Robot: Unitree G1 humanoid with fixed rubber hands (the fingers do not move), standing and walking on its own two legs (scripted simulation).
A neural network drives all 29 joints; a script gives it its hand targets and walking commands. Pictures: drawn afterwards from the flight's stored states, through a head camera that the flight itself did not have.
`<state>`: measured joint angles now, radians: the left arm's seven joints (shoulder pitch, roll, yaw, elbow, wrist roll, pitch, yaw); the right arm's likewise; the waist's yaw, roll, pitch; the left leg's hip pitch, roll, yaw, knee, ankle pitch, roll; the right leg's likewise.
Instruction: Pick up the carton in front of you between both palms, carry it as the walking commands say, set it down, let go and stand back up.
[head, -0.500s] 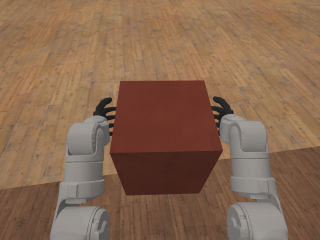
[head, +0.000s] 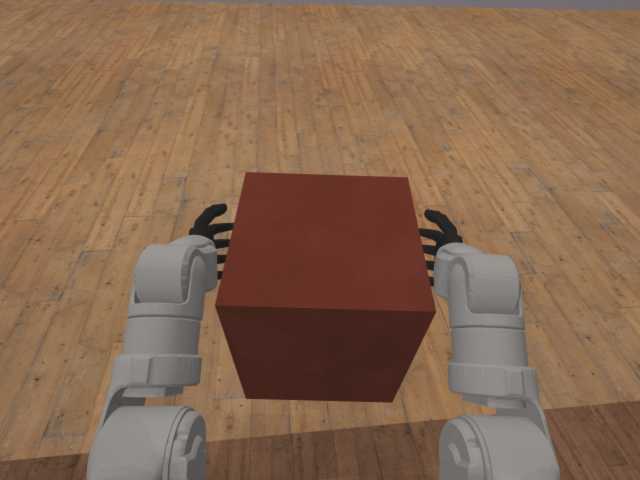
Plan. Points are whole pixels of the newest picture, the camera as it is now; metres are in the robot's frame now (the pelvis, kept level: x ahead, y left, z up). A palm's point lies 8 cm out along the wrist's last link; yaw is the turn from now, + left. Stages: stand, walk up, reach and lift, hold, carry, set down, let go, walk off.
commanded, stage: carry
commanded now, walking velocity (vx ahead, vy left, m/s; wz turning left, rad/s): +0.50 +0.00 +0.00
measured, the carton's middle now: (322, 293) +0.35 +0.02 +0.05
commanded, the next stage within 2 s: none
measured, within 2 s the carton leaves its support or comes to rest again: neither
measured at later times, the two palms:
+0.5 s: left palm (269, 139) +0.66 +0.14 +0.11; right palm (433, 150) +0.65 -0.16 +0.11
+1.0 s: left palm (267, 86) +0.95 +0.19 +0.07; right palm (390, 93) +0.96 -0.11 +0.07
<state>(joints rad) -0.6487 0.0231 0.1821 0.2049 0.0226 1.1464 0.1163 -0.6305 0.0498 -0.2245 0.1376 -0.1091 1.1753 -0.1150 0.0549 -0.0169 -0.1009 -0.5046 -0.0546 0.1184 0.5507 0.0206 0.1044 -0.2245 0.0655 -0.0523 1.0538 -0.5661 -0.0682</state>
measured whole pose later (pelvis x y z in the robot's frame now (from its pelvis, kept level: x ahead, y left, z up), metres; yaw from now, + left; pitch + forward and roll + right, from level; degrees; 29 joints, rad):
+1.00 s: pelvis +0.60 +0.02 -0.05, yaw +0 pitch +5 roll +0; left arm -0.62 -0.02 0.21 0.09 0.03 1.16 0.13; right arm -0.60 0.05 -0.22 0.02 -0.08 1.20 -0.14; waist 0.06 0.02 -0.05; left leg -0.56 0.00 0.13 0.47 0.08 0.07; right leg -0.10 0.06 -0.07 0.59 -0.47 -0.08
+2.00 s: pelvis +1.18 +0.03 -0.04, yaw -1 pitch +3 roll +1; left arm -0.14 -0.11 0.13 -0.24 0.12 1.22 0.09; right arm -0.16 0.13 -0.08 -0.20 -0.13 1.21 -0.07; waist -0.01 -0.03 -0.17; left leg -0.43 0.05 0.24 0.54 -0.17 0.07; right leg -0.24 -0.08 -0.06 0.97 -0.48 0.02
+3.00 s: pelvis +1.53 +0.01 -0.03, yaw +2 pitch +4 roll +0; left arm -0.13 -0.13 0.10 -0.20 0.14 1.13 0.07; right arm -0.12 0.13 -0.10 -0.21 -0.14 1.14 -0.06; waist 0.00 0.01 -0.15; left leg -0.17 0.06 0.15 0.52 -0.35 -0.03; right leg -0.29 -0.07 -0.18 0.54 -0.27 0.00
